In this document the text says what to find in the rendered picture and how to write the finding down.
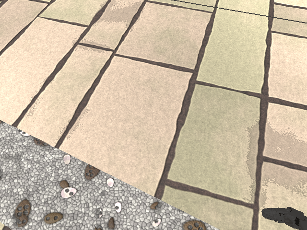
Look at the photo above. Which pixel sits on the robot right hand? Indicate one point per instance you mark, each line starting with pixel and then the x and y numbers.
pixel 289 216

